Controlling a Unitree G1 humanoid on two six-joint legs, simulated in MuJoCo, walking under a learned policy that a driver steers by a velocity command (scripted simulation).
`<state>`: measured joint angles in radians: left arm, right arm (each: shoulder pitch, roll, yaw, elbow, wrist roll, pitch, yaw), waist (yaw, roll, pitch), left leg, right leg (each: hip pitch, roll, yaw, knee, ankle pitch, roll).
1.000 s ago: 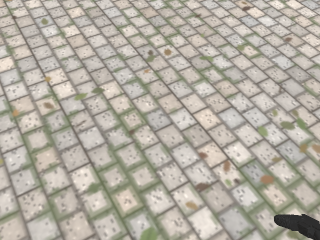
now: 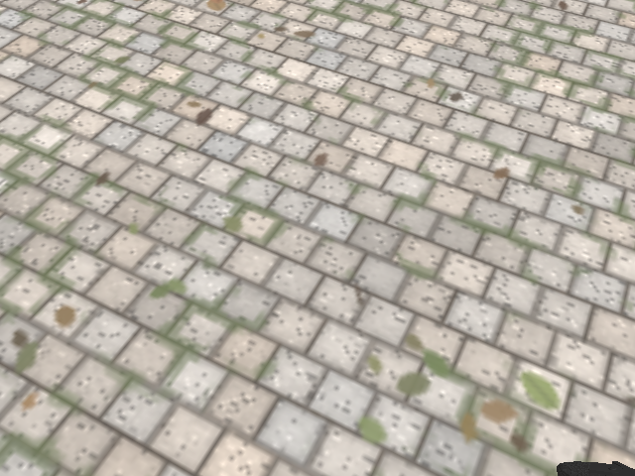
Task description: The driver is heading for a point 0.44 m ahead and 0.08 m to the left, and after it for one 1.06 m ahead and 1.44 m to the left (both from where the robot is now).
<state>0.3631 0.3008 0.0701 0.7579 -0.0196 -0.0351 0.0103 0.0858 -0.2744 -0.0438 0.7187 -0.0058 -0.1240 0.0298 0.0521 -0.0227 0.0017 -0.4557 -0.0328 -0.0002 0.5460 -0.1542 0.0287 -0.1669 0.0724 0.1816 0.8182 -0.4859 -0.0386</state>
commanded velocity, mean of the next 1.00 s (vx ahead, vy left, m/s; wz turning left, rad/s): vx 0.43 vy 0.00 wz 0.26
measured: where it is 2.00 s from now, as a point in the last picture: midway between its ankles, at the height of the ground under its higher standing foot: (281, 394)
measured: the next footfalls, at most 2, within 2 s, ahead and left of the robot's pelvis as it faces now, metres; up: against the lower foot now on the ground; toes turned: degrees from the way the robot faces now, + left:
right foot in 0.46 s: +0.41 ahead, -0.14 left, +0.00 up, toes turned +3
left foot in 0.94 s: +0.60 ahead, +0.15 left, +0.00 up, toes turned +19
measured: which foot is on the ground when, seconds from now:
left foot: down 0.00-0.48, up 0.50-0.92, down 0.94-1.00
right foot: up 0.00-0.44, down 0.46-0.92, up 0.94-1.00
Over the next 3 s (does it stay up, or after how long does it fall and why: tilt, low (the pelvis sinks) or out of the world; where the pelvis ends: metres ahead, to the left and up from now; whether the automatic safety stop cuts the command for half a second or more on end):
stays up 0.90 0.72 0.00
